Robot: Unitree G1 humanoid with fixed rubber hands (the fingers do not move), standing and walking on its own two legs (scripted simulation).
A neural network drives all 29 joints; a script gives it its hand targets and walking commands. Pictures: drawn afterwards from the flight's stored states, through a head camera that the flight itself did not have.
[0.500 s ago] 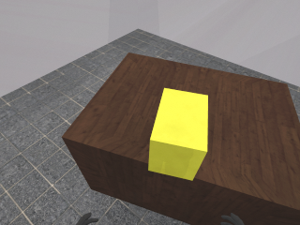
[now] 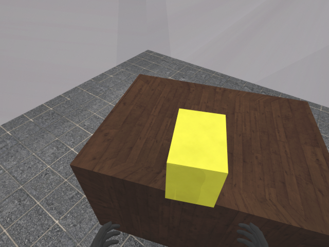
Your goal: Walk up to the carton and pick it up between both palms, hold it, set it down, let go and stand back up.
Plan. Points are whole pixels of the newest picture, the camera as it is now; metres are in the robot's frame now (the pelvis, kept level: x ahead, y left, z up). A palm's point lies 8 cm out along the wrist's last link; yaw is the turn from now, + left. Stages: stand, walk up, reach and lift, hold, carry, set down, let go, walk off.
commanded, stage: reach and lift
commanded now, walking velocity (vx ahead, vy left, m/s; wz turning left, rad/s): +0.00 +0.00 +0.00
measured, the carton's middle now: (195, 155) +0.45 -0.08 -0.07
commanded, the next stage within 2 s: none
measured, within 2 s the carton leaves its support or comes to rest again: neither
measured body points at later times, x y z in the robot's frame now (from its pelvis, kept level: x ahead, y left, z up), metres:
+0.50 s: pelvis +0.03 -0.01 -0.01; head +0.02 +0.01 +0.44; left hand +0.21 +0.18 -0.06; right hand +0.19 -0.22 -0.06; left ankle +0.01 +0.11 -0.73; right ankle +0.02 -0.09 -0.73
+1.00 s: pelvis +0.02 -0.01 +0.00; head +0.01 +0.00 +0.45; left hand +0.26 +0.17 -0.04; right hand +0.23 -0.23 -0.04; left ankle +0.01 +0.11 -0.73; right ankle +0.02 -0.09 -0.73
